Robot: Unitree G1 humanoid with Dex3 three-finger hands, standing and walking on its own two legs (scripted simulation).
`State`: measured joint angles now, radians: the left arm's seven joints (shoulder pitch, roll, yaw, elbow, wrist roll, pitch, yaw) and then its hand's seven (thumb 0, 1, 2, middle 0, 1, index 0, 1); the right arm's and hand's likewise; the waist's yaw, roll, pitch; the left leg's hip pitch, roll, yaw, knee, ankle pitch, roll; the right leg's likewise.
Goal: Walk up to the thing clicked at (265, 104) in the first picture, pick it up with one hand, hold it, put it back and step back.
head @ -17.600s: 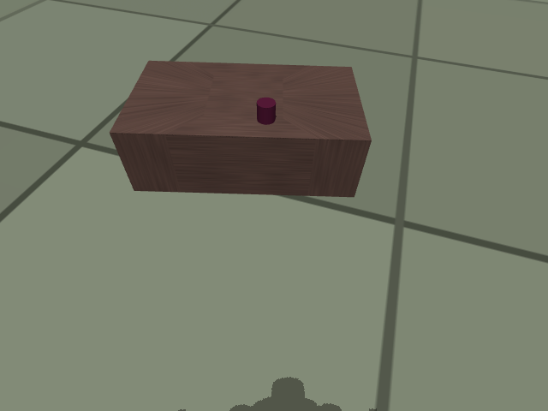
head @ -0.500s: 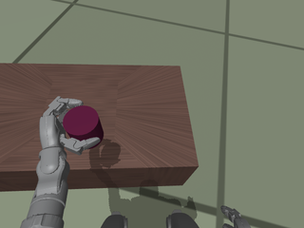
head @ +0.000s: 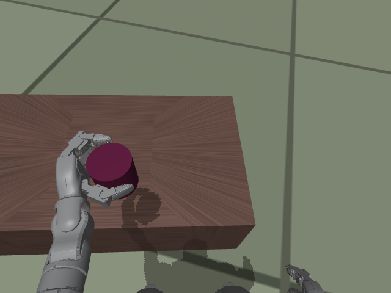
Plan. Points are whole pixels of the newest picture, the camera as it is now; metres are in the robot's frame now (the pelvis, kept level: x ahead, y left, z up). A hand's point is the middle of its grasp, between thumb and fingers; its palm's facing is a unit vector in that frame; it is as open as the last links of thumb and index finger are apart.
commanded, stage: lift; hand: left
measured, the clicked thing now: (114, 172) +0.36 +0.16 +0.04
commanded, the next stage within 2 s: hold in 0.02 s
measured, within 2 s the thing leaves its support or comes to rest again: neither
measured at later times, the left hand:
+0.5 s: hand (105, 168) +0.35 +0.17 +0.07, palm faces +0.20 -0.98 +0.00, open 11.6 cm
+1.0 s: hand (102, 172) +0.34 +0.17 +0.07, palm faces +0.21 -0.98 +0.00, open 11.6 cm
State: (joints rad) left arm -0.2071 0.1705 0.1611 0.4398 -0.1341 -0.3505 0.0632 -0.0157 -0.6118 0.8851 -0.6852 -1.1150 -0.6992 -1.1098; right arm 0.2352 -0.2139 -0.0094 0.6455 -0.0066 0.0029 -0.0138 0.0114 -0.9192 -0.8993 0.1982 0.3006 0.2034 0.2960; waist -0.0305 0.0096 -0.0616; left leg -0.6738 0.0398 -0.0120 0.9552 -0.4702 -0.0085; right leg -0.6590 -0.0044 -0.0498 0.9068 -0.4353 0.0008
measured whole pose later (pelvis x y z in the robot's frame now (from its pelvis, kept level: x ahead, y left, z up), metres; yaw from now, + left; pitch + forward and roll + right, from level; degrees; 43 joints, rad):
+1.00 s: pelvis +0.00 +0.00 +0.01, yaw +0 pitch +7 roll -1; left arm -0.14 0.16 0.15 0.39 -0.14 -0.32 0.07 -0.02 -0.61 0.88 -0.68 -1.12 -0.70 -1.11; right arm 0.22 -0.21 -0.01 0.66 0.00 -0.01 -0.02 0.01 -0.92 -0.90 0.20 0.30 0.20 0.30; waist -0.02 0.01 -0.04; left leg -0.56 0.04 -0.01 0.86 -0.43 -0.01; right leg -0.55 -0.01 -0.05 0.82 -0.40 0.00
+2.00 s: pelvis +0.00 +0.00 +0.01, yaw +0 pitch +7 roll -1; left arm -0.16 0.15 0.14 0.40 -0.13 -0.32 0.07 -0.02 -0.61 0.88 -0.68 -1.12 -0.70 -1.11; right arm 0.23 -0.21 -0.01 0.65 0.00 -0.01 -0.02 0.01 -0.92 -0.91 0.20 0.30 0.20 0.30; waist -0.02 0.01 -0.03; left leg -0.55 0.03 -0.01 0.86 -0.42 -0.01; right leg -0.54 -0.01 -0.05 0.81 -0.39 0.00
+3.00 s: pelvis -0.01 -0.01 +0.01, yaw +0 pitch +8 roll -1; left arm -0.18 0.15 0.17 0.46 -0.14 -0.36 0.06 -0.02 -0.61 0.88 -0.69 -1.11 -0.71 -1.10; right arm 0.22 -0.21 -0.01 0.66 0.00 -0.02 -0.02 0.01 -0.91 -0.90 0.20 0.30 0.20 0.30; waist -0.03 0.01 -0.03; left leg -0.59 0.03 -0.01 0.87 -0.42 -0.01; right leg -0.58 -0.01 -0.05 0.84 -0.40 -0.01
